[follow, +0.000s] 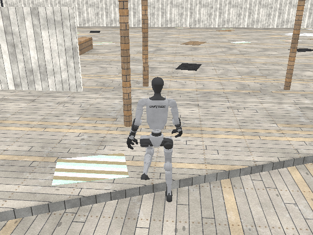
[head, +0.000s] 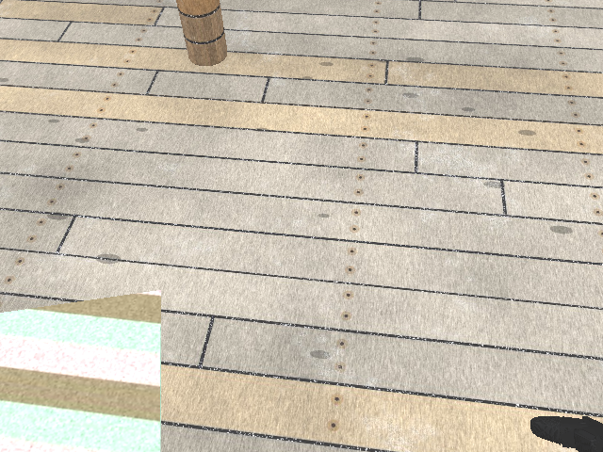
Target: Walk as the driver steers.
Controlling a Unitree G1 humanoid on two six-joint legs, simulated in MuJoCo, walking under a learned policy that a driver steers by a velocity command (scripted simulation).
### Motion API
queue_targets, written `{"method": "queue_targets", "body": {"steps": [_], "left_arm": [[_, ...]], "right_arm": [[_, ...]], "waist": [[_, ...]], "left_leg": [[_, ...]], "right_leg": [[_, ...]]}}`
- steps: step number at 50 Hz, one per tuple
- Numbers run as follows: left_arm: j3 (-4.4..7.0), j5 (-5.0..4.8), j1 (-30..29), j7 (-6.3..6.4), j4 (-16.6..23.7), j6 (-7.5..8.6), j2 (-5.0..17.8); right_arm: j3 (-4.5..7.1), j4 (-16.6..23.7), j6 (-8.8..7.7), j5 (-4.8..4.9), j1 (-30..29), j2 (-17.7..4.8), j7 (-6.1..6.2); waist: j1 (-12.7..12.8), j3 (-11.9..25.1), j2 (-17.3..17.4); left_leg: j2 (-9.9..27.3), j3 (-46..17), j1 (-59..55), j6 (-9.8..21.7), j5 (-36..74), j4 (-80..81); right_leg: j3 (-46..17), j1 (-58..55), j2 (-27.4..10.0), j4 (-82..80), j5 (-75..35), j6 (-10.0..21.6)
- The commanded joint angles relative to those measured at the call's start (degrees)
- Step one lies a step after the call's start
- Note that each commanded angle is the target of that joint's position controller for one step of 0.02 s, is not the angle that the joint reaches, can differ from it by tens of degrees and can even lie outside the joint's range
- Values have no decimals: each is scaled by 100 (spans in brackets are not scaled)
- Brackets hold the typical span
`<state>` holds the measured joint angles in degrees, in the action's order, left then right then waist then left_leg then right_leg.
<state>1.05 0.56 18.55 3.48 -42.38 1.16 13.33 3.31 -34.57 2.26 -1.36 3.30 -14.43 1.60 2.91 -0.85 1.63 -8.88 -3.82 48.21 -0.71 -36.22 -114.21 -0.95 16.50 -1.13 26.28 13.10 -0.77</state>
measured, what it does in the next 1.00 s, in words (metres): steps to the right, turning right: left foot 0.12 m higher, then right foot 0.12 m lower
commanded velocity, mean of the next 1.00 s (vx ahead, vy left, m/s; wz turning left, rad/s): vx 0.30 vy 0.00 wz -0.54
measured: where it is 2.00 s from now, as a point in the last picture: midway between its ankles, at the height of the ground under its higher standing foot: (574, 284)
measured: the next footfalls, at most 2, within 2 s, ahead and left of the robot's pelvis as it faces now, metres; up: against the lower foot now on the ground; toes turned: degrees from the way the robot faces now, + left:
left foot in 0.20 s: +0.16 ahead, +0.16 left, +0.12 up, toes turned -8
right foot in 0.76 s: -0.05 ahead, -0.09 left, +0.00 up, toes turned -45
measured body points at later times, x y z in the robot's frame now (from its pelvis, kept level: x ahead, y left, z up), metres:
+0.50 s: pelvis +0.03 +0.05 +0.08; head +0.06 +0.05 +0.53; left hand +0.29 +0.27 +0.00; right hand +0.11 -0.24 +0.00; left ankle +0.12 +0.17 -0.62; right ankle -0.04 -0.03 -0.52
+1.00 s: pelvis +0.08 -0.13 -0.03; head +0.05 -0.13 +0.41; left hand +0.18 +0.09 -0.17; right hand +0.12 -0.39 -0.13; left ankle +0.18 -0.06 -0.43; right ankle -0.08 -0.06 -0.74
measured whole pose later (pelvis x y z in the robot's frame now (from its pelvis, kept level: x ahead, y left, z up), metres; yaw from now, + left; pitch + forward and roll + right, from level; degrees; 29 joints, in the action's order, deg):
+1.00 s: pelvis +0.08 -0.13 -0.03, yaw -35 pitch +1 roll +1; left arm -0.3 1.9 33.5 -0.3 -52.2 3.0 9.3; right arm -0.3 -40.0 2.2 -0.4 6.4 -5.9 -0.5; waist -2.4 5.2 2.2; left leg -3.3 0.5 69.0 4.9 -19.7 -126.3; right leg 11.3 0.4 1.3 32.6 32.6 3.7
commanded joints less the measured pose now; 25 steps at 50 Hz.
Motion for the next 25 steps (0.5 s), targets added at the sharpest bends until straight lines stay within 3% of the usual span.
{"method": "queue_targets", "body": {"steps": [1,2,3,5,6,7,8,9,10,11,12,13,14,15,16,17,18,20,23,25], "left_arm": [[73,-126,-98,53,215,-154,479],[110,-106,-146,91,302,-187,630],[149,-134,-66,152,302,-215,773],[269,-201,206,255,308,-278,937],[355,-263,178,346,318,-333,1061],[467,-331,317,328,207,-468,1311],[564,-405,631,292,125,-554,1439],[594,-352,800,143,102,-523,1427],[581,-319,625,63,241,-413,1239],[550,-278,142,25,611,-277,846],[403,-202,-55,-29,990,-202,328],[571,-103,480,-185,643,-151,490],[532,-219,478,-124,640,-307,260],[463,-229,499,38,653,-523,163],[532,-140,571,148,617,-678,428],[587,-75,592,185,626,-762,622],[590,-66,493,167,670,-779,700],[554,-138,99,134,874,-729,687],[460,-151,-588,13,1315,-681,609],[421,-162,-952,-149,1522,-671,591]], "right_arm": [[-396,518,-62,167,624,356,-158],[-433,783,-76,141,169,293,-135],[-467,1131,-101,130,-208,266,-96],[-501,1641,-160,54,-816,193,-16],[-628,1929,-207,-1,-1053,513,-1],[-678,1897,-207,68,-1006,685,6],[-589,1784,-195,209,-931,648,-1],[-413,1455,-233,296,-275,468,5],[-179,1305,-277,324,206,-18,29],[46,1138,-318,148,707,-575,39],[186,1061,-209,-238,1107,-1127,56],[-12,1206,-285,-337,719,-532,72],[-133,1265,-302,-115,-24,-120,52],[-201,1215,-265,17,-565,260,68],[-180,1024,-243,108,-686,408,120],[-155,831,-258,100,-750,411,164],[-148,729,-288,70,-684,385,208],[-168,492,-318,77,-307,368,340],[-73,257,-322,84,276,72,481],[36,228,-306,80,405,-186,508]], "waist": [[-561,324,-337],[-459,207,-250],[-400,177,-436],[-283,430,-720],[-369,664,-939],[-409,877,-1197],[-293,825,-1661],[-486,1182,-1998],[-727,1256,-1950],[-897,1725,-519],[-992,2415,2603],[-667,2239,2126],[-317,1129,1898],[-75,304,1699],[46,-134,1223],[180,-147,882],[179,-68,620],[21,12,441],[-248,231,657],[-356,374,697]], "left_leg": [[474,-25,1297,-285,342,-1008],[587,99,1347,-405,618,-790],[763,-35,1457,-463,778,-466],[939,174,890,-552,1151,1450],[1147,-15,231,-427,856,3111],[844,672,-1020,-363,-159,4551],[799,712,-1534,-383,-181,5148],[652,1100,-2092,-251,324,4904],[718,716,-2594,1,1048,5555],[1650,-872,-3684,542,2535,6088],[3447,-3913,-4147,1841,3353,8631],[3749,-4851,-3315,2242,2886,9113],[3579,-3705,-2643,1832,2191,9111],[3173,-2587,-2036,1352,1383,8972],[2828,-1628,-1671,950,1052,8759],[2614,-951,-1471,757,1329,8481],[2608,-549,-1496,765,1687,8320],[2748,-91,-1945,920,2210,8188],[3049,69,-2986,1020,2538,8171],[3216,195,-3343,1025,2576,8098]], "right_leg": [[-1912,-865,-1352,-654,-2701,1312],[-1851,-646,-1249,-654,-2837,1311],[-1928,-576,-1205,-557,-2950,1251],[-1879,-511,-823,-584,-2779,1176],[-2014,-506,-845,-779,-2647,966],[-1567,-70,-670,-1183,-2719,902],[-1731,-124,-777,-1237,-2601,841],[-1626,-377,-951,-1155,-3646,964],[-1607,-412,-851,-699,-4628,799],[-1037,637,-168,845,-4479,403],[-518,1942,911,3197,1051,-126],[-1480,2066,955,5406,2522,-439],[-1047,2671,741,6333,2310,-451],[-477,2848,504,6594,1876,-405],[-311,2666,307,6486,1222,-384],[-76,2278,323,6667,640,-395],[69,2067,367,6861,223,-383],[-11,2203,296,6633,-283,-336],[-127,2556,-5,5597,-512,-297],[-110,2533,-252,4581,-519,-328]]}}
